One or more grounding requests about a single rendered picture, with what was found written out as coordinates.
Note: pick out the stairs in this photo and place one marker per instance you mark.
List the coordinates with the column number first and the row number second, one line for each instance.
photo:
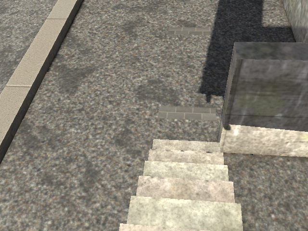
column 184, row 187

